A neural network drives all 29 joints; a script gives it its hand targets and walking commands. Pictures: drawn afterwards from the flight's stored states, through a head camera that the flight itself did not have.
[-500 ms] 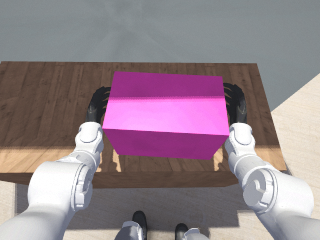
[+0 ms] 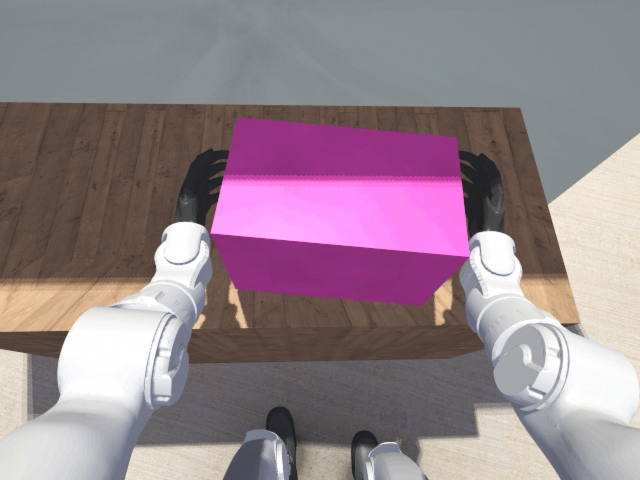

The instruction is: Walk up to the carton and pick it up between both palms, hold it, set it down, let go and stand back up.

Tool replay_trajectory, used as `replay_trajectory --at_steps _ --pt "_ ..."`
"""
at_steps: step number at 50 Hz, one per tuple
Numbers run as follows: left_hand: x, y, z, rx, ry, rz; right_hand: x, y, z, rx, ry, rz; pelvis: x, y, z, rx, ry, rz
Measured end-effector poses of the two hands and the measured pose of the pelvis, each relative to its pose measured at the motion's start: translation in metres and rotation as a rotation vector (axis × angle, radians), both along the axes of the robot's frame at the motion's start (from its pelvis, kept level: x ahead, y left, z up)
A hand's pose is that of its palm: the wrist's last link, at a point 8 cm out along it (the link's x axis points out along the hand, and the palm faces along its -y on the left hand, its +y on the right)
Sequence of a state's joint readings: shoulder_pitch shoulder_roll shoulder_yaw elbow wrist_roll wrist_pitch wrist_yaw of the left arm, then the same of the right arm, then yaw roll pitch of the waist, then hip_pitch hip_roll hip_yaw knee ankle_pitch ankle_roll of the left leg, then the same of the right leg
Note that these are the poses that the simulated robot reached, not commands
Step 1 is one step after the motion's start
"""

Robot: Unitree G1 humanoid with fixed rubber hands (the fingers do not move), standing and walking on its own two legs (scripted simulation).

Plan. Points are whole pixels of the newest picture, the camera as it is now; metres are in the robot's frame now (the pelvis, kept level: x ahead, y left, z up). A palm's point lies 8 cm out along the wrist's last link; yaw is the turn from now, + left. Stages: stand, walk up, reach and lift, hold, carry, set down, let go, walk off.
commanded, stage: set down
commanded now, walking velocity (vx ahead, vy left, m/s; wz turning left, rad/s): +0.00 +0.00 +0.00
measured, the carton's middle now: (337, 219) +0.46 -0.01 -0.06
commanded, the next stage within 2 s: none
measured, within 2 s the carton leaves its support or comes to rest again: rests again in 0.64 s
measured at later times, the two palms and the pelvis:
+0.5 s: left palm (193, 203) +0.46 +0.17 -0.02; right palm (486, 213) +0.44 -0.20 -0.02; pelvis +0.01 +0.00 +0.01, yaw +0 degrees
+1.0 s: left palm (144, 203) +0.44 +0.21 +0.02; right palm (541, 211) +0.42 -0.24 +0.03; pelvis +0.01 -0.01 +0.01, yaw +2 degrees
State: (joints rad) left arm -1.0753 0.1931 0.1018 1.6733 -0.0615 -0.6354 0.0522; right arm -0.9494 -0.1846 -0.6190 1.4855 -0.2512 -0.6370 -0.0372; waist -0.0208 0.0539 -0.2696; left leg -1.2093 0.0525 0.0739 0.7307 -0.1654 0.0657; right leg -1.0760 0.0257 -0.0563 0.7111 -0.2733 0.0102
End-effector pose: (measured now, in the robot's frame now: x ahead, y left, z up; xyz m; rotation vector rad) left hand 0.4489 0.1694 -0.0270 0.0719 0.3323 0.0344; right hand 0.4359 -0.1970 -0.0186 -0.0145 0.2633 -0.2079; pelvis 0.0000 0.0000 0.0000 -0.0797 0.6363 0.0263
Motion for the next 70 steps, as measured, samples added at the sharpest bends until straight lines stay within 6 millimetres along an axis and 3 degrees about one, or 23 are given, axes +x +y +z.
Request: replay_trajectory --at_steps 29,40,44,49,56,66,70 --pt "0.016 0.003 0.007 0.039 0.003 -0.018 0.009 -0.005 0.004 0.007 0.059 0.034 0.012 -0.007 0.005 -0.001 0.017 -0.01" --pt "0.032 0.018 0.046 0.053 -0.056 -0.015 0.015 -0.03 0.043 -0.027 0.026 -0.043 0.01 -0.009 0.0 -0.003 -0.037 0.011" --pt "0.02 0.026 0.052 0.054 -0.058 -0.028 0.006 -0.039 0.052 -0.034 0.012 -0.047 0.01 -0.008 0.006 -0.002 -0.08 0.016" --pt "-0.007 0.041 0.045 0.06 -0.003 -0.007 -0.012 -0.044 0.049 0.002 0.043 -0.07 0.007 -0.007 0.01 0.003 -0.109 0.029" --pt "-0.022 0.048 0.058 0.051 -0.055 -0.006 -0.014 -0.028 0.06 0.031 -0.004 -0.015 -0.001 -0.006 0.011 0.002 -0.134 0.043" --pt "-0.055 0.049 0.058 0.035 -0.061 -0.004 -0.045 -0.013 0.054 0.054 0.038 -0.013 -0.009 -0.01 0.007 0.001 -0.213 0.07" --pt "-0.082 0.054 0.047 0.033 -0.044 -0.016 -0.073 -0.018 0.048 0.025 0.045 -0.019 -0.012 -0.012 0.013 0.004 -0.281 0.079"
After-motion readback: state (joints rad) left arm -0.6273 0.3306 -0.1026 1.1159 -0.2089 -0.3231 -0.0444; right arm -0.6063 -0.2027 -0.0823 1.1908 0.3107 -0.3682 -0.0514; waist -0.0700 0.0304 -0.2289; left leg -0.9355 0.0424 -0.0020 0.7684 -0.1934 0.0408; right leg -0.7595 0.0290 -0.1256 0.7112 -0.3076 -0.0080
